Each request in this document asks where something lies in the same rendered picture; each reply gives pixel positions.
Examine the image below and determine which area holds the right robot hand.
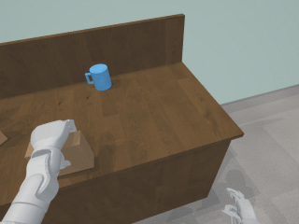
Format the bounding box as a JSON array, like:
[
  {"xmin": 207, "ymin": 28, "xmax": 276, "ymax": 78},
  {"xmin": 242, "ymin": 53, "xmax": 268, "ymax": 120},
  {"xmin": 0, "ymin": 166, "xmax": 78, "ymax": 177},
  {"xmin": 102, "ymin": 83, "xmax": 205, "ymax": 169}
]
[{"xmin": 221, "ymin": 188, "xmax": 258, "ymax": 224}]

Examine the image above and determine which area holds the table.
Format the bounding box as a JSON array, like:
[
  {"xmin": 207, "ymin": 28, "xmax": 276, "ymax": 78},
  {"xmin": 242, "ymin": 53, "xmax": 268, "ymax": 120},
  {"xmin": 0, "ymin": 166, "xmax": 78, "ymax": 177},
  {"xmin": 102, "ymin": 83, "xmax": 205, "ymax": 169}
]
[{"xmin": 0, "ymin": 13, "xmax": 244, "ymax": 224}]

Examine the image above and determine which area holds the left robot hand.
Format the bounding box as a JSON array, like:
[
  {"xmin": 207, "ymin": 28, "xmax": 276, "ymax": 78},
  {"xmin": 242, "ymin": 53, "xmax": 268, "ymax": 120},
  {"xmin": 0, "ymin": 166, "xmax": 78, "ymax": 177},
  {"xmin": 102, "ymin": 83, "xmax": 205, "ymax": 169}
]
[{"xmin": 30, "ymin": 119, "xmax": 77, "ymax": 170}]

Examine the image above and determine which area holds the robot left forearm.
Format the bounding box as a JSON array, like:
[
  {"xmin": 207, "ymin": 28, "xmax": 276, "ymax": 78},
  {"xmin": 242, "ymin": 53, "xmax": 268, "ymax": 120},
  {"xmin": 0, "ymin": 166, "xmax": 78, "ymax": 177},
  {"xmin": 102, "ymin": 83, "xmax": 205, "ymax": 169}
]
[{"xmin": 0, "ymin": 146, "xmax": 62, "ymax": 224}]

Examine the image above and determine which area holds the sponge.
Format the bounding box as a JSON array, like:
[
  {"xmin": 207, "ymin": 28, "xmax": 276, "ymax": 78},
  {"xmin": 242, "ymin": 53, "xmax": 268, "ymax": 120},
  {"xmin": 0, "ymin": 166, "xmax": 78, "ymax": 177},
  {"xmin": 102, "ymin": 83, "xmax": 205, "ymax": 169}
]
[{"xmin": 24, "ymin": 130, "xmax": 94, "ymax": 176}]

